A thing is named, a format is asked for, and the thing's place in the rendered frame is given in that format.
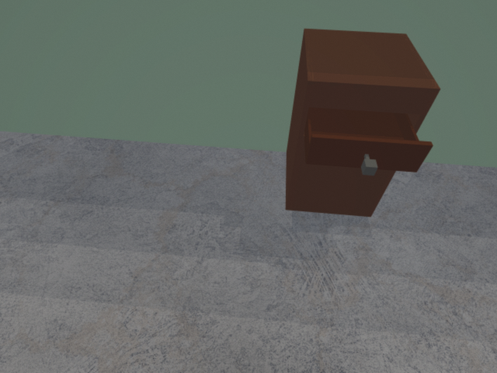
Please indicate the cabinet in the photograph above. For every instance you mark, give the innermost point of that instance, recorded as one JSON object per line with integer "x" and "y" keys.
{"x": 351, "y": 70}

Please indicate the drawer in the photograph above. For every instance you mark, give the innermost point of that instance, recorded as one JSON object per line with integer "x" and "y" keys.
{"x": 334, "y": 137}

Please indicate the handle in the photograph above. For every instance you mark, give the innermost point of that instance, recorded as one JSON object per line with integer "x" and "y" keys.
{"x": 369, "y": 166}

